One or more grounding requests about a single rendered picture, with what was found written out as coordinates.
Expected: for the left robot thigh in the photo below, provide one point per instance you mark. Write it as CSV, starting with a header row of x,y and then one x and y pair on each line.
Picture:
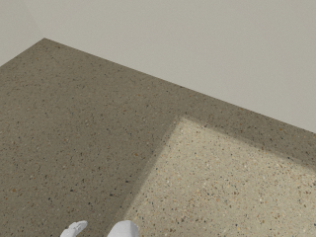
x,y
124,228

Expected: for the robot left hand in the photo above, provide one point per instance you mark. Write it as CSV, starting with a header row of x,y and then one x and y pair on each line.
x,y
74,229

